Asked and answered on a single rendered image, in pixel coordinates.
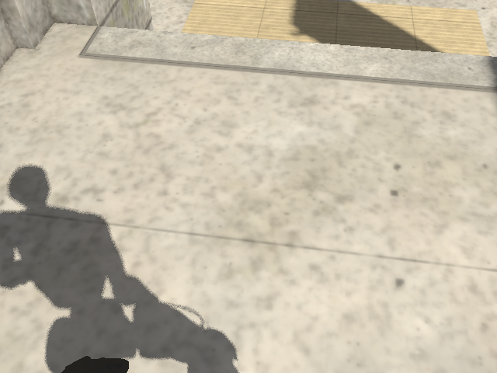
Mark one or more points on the robot left hand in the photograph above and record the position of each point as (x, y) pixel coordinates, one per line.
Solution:
(101, 365)

